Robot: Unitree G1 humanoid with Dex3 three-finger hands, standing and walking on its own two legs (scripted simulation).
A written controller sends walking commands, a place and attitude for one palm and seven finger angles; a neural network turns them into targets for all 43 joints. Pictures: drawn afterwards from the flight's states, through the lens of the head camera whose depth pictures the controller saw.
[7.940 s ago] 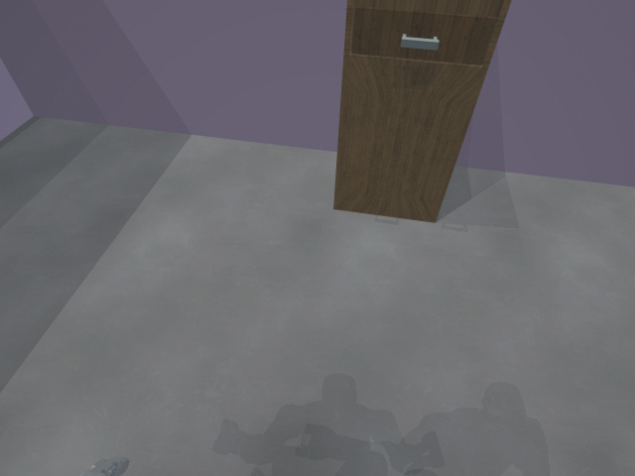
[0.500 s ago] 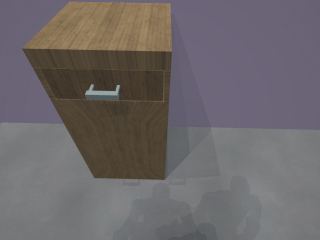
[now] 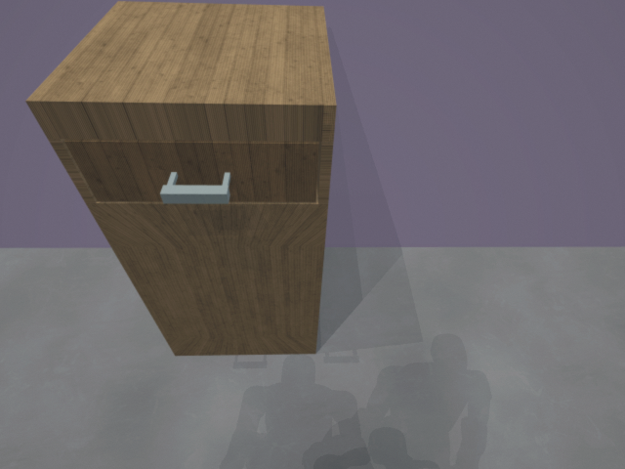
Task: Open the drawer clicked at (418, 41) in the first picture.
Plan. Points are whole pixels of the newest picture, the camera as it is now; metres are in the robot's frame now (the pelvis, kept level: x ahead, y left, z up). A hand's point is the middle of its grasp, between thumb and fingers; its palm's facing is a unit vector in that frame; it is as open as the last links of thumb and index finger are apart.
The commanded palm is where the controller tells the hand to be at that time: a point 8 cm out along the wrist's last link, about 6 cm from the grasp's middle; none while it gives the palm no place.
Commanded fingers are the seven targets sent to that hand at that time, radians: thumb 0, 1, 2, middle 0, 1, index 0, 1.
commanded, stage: come to a stop and stand still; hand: left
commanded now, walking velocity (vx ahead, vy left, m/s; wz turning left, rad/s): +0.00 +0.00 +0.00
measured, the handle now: (198, 186) +0.55 +0.25 +0.02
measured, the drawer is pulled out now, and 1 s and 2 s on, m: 0.00 0.00 0.00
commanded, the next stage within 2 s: look again from close up in 0.42 s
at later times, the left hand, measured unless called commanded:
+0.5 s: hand out of the picture +0.01 +0.16 -0.18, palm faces +0.04 -0.98 -0.18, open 7.3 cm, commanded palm none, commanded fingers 0.00 0.90 0.90 -0.20 -0.30 -0.20 -0.30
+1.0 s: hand out of the picture +0.02 +0.17 -0.18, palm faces +0.02 -0.97 -0.22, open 7.3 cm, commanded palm none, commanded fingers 0.00 0.90 0.90 -0.20 -0.30 -0.20 -0.30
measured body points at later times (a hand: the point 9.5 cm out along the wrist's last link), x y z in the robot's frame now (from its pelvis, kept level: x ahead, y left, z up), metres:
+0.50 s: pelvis +0.02 +0.00 +0.00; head +0.03 +0.00 +0.45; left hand +0.01 +0.22 -0.16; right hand +0.00 -0.22 -0.16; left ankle -0.06 +0.11 -0.74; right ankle +0.02 -0.14 -0.74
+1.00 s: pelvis +0.01 -0.01 -0.01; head +0.01 -0.03 +0.44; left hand +0.02 +0.22 -0.16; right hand +0.00 -0.22 -0.17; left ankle -0.06 +0.11 -0.74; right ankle +0.02 -0.14 -0.74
